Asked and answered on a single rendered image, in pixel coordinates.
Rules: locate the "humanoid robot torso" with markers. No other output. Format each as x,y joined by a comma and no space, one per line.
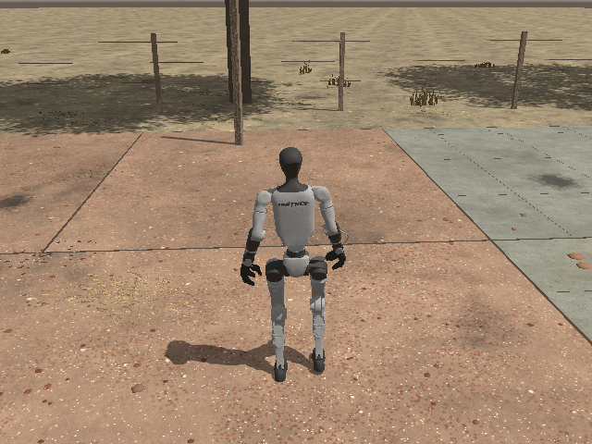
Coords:
294,214

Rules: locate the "left robot foot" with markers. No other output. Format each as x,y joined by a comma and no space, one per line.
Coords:
280,374

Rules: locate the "right robot upper arm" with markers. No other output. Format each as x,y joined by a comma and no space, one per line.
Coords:
321,194

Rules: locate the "right robot forearm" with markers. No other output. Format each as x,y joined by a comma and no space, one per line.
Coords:
336,241

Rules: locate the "left robot forearm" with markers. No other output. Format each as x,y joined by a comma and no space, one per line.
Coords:
250,250

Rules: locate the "robot right hand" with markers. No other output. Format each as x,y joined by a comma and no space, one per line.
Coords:
332,256

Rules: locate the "left robot upper arm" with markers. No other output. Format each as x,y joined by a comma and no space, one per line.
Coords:
259,214

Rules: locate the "robot left hand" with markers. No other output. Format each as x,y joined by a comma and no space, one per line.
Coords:
245,272

